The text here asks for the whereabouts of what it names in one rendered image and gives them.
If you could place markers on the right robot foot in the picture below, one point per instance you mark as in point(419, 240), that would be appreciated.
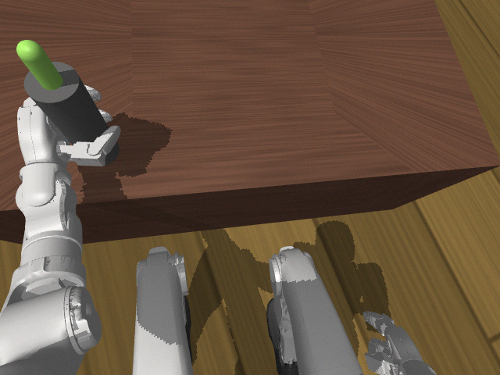
point(274, 333)

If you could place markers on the left robot arm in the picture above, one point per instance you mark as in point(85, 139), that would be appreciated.
point(48, 321)

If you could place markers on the right robot hand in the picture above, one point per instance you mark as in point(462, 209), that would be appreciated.
point(385, 357)

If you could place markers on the bottle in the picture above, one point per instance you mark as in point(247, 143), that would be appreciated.
point(60, 93)

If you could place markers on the right robot arm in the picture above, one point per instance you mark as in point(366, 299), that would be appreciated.
point(415, 367)

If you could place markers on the left robot hand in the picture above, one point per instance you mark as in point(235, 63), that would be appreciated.
point(42, 141)

